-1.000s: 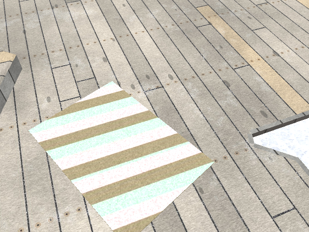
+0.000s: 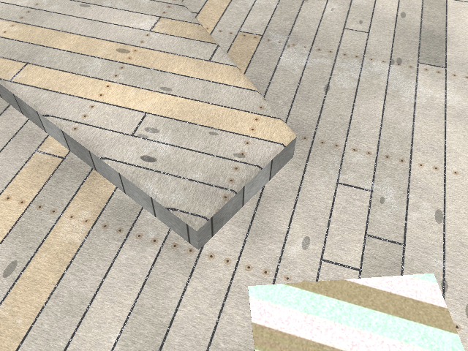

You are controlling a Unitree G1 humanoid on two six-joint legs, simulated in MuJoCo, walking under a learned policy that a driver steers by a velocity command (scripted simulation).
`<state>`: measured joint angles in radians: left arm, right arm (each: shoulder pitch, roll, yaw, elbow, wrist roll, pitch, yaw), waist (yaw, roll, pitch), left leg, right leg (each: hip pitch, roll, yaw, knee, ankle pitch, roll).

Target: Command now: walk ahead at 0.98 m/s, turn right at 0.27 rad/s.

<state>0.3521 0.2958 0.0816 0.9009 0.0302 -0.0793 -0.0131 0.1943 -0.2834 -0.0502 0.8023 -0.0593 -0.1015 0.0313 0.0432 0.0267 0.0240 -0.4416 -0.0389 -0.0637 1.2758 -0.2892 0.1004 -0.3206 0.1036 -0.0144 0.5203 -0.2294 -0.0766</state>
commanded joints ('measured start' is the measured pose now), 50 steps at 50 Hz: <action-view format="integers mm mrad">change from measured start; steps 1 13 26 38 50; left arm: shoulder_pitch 59 92 -309 50 6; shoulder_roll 34 112 -6 274 120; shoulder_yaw -8 23 -41 59 33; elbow -20 -85 -315 -220 -188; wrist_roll -15 -48 4 -5 -74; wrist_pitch -34 -34 66 76 71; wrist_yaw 2 -15 -79 15 67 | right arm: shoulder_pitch -44 199 123 78 -188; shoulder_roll -4 -212 -45 -148 -37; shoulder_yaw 27 -22 -2 6 -15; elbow -137 -145 12 -184 -298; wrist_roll -26 -10 36 35 72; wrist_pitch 0 -22 -54 -37 -34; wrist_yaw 8 -53 -30 -41 -42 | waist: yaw -64 -230 -19 54 4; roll -65 24 45 4 -94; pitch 32 -284 65 -156 -112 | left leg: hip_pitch -255 736 356 -480 231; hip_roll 117 261 261 86 -112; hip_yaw -43 -155 218 -28 50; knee -117 -792 -1142 318 -791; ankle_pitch -27 -131 470 -93 523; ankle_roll -54 -33 -56 -130 -167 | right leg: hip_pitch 90 -139 -475 621 -61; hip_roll -268 -86 -207 -367 22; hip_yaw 510 226 -26 752 368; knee -332 439 522 -239 -13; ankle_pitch -106 308 205 108 426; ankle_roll -210 -45 -37 -380 -9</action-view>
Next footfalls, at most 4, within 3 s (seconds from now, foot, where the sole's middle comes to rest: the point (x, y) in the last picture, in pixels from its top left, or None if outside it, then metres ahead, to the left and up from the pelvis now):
0.26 left None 0.43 0.14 -0.77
0.70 right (314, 264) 0.75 -0.19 -0.77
1.06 left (350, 182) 1.09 -0.35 -0.77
1.44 right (374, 237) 0.86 -0.40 -0.77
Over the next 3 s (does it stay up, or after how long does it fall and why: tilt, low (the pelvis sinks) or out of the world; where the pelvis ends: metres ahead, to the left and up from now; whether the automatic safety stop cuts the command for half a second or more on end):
stays up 0.97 -0.32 0.00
